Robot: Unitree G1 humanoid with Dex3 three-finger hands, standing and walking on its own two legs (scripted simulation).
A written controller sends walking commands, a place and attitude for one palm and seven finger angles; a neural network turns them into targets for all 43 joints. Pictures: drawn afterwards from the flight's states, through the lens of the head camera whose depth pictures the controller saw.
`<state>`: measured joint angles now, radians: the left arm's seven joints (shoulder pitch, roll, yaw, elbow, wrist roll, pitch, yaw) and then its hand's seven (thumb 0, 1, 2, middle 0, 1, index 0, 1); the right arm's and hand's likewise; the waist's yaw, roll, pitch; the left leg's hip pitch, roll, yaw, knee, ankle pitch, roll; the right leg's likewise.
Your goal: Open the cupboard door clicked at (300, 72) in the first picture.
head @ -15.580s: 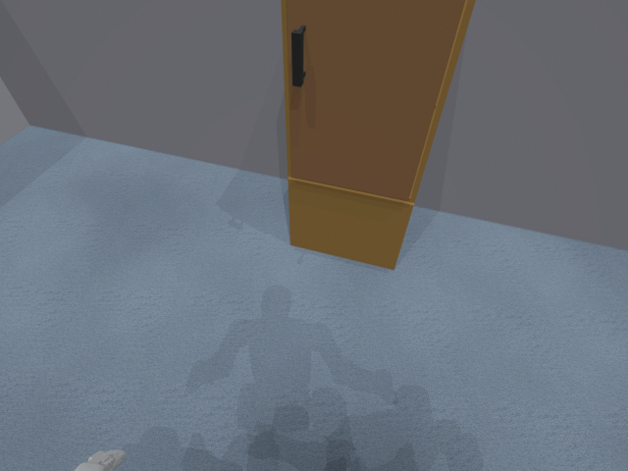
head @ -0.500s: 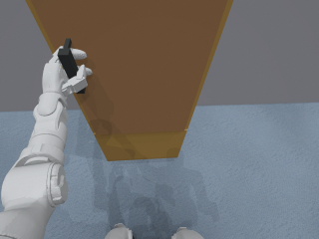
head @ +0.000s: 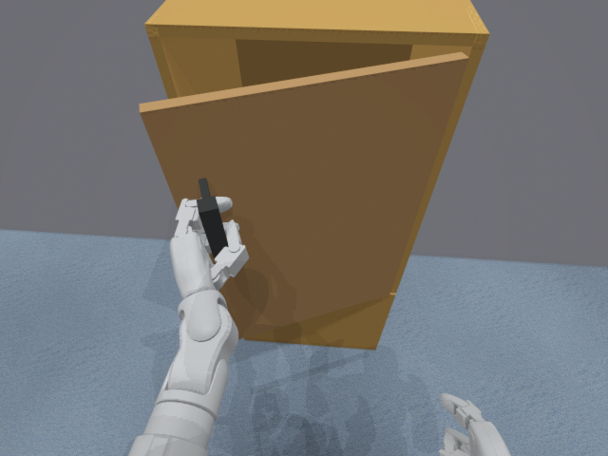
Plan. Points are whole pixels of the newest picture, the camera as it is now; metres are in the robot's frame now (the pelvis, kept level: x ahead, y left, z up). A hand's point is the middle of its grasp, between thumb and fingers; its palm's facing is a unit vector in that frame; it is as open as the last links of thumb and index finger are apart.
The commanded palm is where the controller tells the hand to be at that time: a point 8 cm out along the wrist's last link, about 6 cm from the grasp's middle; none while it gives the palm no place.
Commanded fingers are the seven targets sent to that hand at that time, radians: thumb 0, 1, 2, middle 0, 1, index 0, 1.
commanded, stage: pull the door open along its arc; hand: left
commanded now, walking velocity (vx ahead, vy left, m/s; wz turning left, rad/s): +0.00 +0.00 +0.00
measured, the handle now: (214, 226) +0.40 +0.15 +0.09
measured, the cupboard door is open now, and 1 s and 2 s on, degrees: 22 40 44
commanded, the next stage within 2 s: open thumb and fingers to let go in 0.38 s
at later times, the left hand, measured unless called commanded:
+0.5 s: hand (293, 326) +0.25 +0.03 +0.09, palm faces +0.24 -0.97 -0.01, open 5.9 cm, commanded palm +0.22 +0.08 +0.09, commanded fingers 0.00 0.76 0.84 -0.39 -1.34 -0.39 -1.34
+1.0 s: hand (281, 311) +0.27 +0.04 +0.09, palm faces +0.29 -0.96 -0.01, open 12.3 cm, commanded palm +0.22 +0.07 +0.09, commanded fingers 0.00 -0.50 0.30 -0.26 -0.95 -0.26 -0.95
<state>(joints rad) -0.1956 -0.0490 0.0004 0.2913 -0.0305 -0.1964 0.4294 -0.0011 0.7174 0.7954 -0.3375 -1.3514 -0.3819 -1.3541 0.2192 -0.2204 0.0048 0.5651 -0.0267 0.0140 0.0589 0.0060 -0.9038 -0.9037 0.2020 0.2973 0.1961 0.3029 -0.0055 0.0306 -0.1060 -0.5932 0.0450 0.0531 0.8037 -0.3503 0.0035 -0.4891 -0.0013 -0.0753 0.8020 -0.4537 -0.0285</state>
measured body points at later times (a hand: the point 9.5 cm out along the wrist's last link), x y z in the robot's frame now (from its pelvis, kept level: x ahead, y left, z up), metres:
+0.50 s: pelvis +0.00 -0.03 +0.01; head -0.01 -0.05 +0.46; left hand +0.23 +0.08 +0.10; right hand +0.18 -0.24 -0.08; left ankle +0.03 +0.12 -0.70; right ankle -0.03 -0.10 -0.70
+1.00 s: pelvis +0.00 -0.02 +0.00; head +0.00 -0.05 +0.45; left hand +0.25 +0.09 +0.10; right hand +0.19 -0.23 -0.08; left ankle +0.03 +0.12 -0.70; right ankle -0.03 -0.10 -0.70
